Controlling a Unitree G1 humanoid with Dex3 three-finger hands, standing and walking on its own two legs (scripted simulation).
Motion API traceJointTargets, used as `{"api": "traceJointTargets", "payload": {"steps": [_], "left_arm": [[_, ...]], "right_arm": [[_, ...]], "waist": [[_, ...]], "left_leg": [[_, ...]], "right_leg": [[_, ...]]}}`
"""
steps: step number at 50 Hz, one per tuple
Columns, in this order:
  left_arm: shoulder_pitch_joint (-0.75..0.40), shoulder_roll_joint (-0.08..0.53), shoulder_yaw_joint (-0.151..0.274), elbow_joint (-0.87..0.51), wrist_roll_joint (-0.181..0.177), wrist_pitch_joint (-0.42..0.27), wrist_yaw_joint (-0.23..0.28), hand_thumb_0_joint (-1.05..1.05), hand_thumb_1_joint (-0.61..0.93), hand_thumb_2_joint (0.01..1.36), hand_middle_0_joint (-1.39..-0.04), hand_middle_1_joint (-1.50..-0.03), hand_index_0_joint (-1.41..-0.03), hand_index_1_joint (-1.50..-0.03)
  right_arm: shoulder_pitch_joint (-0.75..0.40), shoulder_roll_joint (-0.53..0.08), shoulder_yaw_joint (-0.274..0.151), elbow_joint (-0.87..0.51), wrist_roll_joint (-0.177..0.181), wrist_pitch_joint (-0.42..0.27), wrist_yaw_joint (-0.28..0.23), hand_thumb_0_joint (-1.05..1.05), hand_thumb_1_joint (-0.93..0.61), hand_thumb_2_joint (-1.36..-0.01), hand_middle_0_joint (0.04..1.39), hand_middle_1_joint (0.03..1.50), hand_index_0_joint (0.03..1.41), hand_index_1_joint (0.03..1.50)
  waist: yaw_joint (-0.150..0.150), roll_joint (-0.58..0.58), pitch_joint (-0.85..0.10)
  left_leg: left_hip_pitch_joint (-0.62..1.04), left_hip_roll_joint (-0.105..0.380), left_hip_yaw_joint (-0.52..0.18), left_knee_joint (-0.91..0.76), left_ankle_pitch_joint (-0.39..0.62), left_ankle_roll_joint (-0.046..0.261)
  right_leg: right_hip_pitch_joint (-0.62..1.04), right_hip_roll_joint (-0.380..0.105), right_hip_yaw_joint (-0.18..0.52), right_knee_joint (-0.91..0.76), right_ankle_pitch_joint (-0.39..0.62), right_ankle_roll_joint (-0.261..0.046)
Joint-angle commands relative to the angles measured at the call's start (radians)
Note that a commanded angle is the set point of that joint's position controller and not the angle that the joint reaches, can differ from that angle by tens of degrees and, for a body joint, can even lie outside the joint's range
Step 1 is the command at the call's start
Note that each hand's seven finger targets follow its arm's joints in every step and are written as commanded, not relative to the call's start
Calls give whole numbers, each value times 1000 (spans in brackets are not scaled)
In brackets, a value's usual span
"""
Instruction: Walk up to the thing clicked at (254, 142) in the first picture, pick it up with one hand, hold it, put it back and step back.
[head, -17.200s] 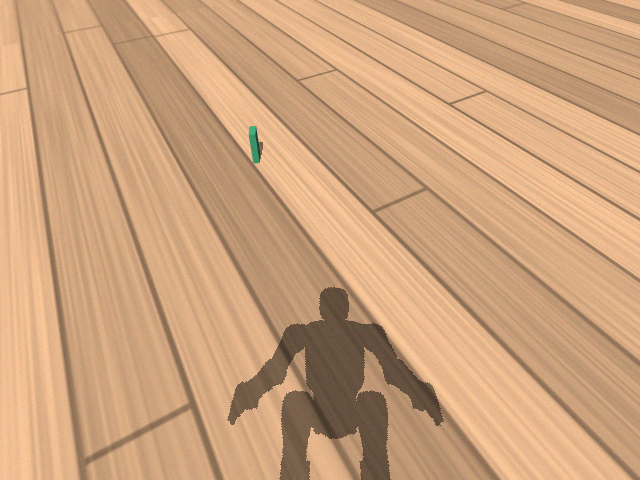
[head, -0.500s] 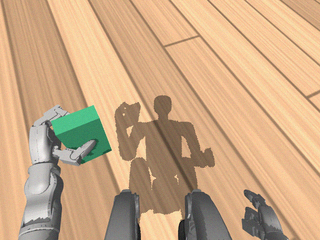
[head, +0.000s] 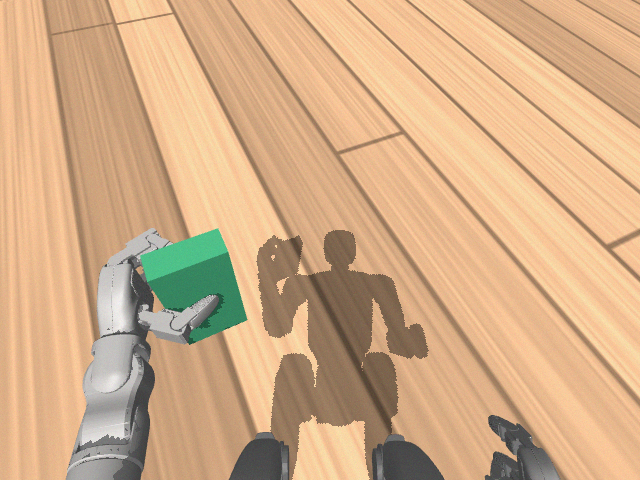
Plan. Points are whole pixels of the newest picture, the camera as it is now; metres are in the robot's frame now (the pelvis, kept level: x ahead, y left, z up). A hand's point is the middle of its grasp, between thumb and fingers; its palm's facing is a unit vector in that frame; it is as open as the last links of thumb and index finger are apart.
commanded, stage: hold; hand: left
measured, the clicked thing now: (202, 292) +0.35 +0.16 +0.03
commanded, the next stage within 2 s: crouch in 1.10 s
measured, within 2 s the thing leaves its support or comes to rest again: neither
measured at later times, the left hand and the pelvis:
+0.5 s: hand (173, 252) +0.36 +0.18 +0.10, palm faces +0.16 -0.99 +0.01, open 8.2 cm; pelvis +0.02 +0.00 +0.04, yaw +0 degrees
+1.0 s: hand (176, 245) +0.36 +0.17 +0.12, palm faces +0.16 -0.99 +0.01, open 8.2 cm; pelvis +0.02 -0.01 +0.06, yaw +0 degrees
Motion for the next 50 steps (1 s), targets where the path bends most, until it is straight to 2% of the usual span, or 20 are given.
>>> {"api": "traceJointTargets", "payload": {"steps": [1,4,6,7,9,12,13,14,16,17,18,21,26,29,31,35,39,40,43,50], "left_arm": [[-217,115,36,-208,-9,-67,0,0,174,1231,-1328,-1433,-1330,-1445],[-232,118,51,-181,-5,-64,8,0,153,1233,-1321,-1437,-1327,-1445],[-240,125,54,-187,4,-67,16,0,172,1238,-1286,-1417,-1291,-1427],[-219,102,34,-161,7,-63,17,0,172,1223,-1279,-1409,-1286,-1417],[-240,102,30,-185,6,-67,16,0,190,1228,-1279,-1407,-1285,-1415],[-258,126,43,-176,6,-74,9,0,167,1222,-1273,-1398,-1277,-1410],[-275,116,23,-197,7,-77,6,0,152,1219,-1275,-1401,-1279,-1411],[-267,130,49,-187,5,-81,7,0,138,1216,-1262,-1393,-1265,-1406],[-253,106,33,-171,4,-75,8,0,149,1218,-1257,-1389,-1259,-1402],[-253,116,48,-168,3,-74,9,0,161,1221,-1257,-1392,-1261,-1403],[-240,97,27,-151,2,-73,8,0,185,1231,-1251,-1390,-1255,-1402],[-264,106,35,-156,-1,-75,2,0,174,1226,-1256,-1386,-1259,-1398],[-279,99,32,-138,3,-82,4,0,192,1247,-1276,-1409,-1279,-1422],[-292,107,39,-167,-6,-93,0,0,167,1233,-1255,-1391,-1256,-1406],[-259,95,29,-139,-2,-90,0,0,184,1242,-1260,-1397,-1261,-1412],[-266,90,27,-143,-12,-91,-7,0,145,1236,-1272,-1405,-1272,-1421],[-268,85,16,-137,1,-94,-2,0,163,1249,-1274,-1410,-1272,-1427],[-271,91,27,-130,0,-95,-2,0,154,1241,-1278,-1410,-1276,-1428],[-262,95,30,-138,-4,-96,-5,0,137,1235,-1277,-1409,-1276,-1426],[-238,87,32,-139,-8,-100,-8,0,118,1230,-1277,-1411,-1277,-1427]], "right_arm": [[19,-146,-56,-113,0,-40,-14,0,-919,-900,199,300,199,300],[14,-138,-56,-112,-4,-36,-15,0,-915,-899,199,300,199,300],[21,-134,-54,-107,-7,-33,-17,0,-919,-901,200,300,200,300],[22,-136,-55,-111,-7,-31,-18,0,-916,-900,199,300,199,300],[22,-135,-55,-109,-8,-30,-18,0,-912,-899,199,300,199,300],[23,-137,-55,-100,-10,-31,-21,0,-914,-899,199,300,199,300],[21,-130,-51,-99,-10,-31,-19,0,-915,-899,199,300,199,300],[25,-130,-52,-96,-12,-31,-19,0,-917,-900,199,300,199,300],[22,-133,-52,-99,-11,-29,-19,0,-914,-900,199,300,199,300],[26,-130,-51,-94,-13,-23,-20,0,-914,-899,199,300,199,300],[21,-136,-52,-97,-11,-22,-19,0,-911,-899,199,300,199,300],[23,-133,-52,-87,-13,-21,-15,0,-913,-899,199,300,199,300],[2,-135,-55,-92,-13,-19,-12,0,-913,-899,199,300,199,300],[4,-138,-55,-92,-13,-21,-9,0,-915,-900,199,300,199,300],[-4,-142,-57,-95,-13,-21,-10,0,-915,-901,199,300,199,300],[8,-138,-55,-85,-11,-18,-11,0,-923,-903,199,300,199,300],[3,-136,-56,-79,-14,-15,-5,0,-919,-903,199,300,199,300],[1,-138,-59,-80,-14,-14,-5,0,-922,-904,199,300,199,300],[8,-136,-56,-80,-14,-9,-6,0,-922,-904,199,300,199,300],[-15,-137,-57,-86,-13,-9,-1,0,-920,-903,199,300,200,300]], "waist": [[0,29,-319],[-7,10,-282],[0,19,-283],[-3,12,-273],[-4,17,-280],[-5,30,-287],[-2,34,-273],[0,40,-289],[1,35,-265],[3,34,-268],[-1,23,-244],[-3,32,-256],[2,17,-198],[6,39,-242],[3,16,-222],[-2,-4,-241],[9,20,-212],[5,21,-207],[8,16,-235],[11,4,-192]], "left_leg": [[308,-20,-31,-243,265,-3],[290,-25,-20,-268,231,3],[319,-26,-16,-284,254,1],[330,-26,-13,-292,263,1],[357,-26,-11,-312,272,0],[397,-24,-14,-334,301,-3],[401,-25,-12,-341,311,-3],[417,-24,-13,-343,334,-4],[432,-23,-11,-360,338,-4],[424,-24,-11,-364,330,-4],[434,-24,-7,-374,329,-4],[453,-20,-12,-385,365,-7],[442,-23,-6,-422,288,-6],[494,-21,-9,-436,325,-12],[496,-22,-8,-441,326,-10],[506,-24,5,-428,392,-3],[519,-21,-3,-450,392,-11],[516,-23,0,-450,385,-9],[540,-25,8,-448,432,-7],[538,-25,5,-475,397,-8]], "right_leg": [[231,33,23,-210,287,-21],[269,32,31,-252,273,-16],[281,31,32,-266,293,-16],[289,30,34,-276,302,-16],[323,30,35,-295,315,-16],[344,30,31,-309,335,-17],[361,31,31,-316,345,-17],[366,32,30,-315,362,-19],[368,33,28,-329,366,-18],[384,33,29,-337,360,-17],[390,34,29,-348,361,-17],[407,37,23,-351,384,-20],[403,35,25,-386,321,-18],[430,38,21,-382,344,-21],[438,38,20,-392,349,-18],[482,32,33,-402,433,-11],[467,37,23,-404,405,-19],[467,36,26,-411,403,-17],[505,32,32,-421,456,-14],[515,35,27,-436,422,-14]]}}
